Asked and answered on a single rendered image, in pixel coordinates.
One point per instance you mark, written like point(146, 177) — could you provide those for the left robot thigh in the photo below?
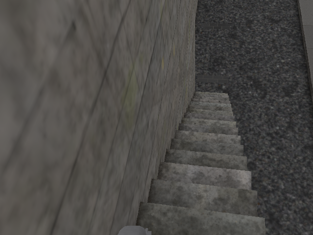
point(134, 230)

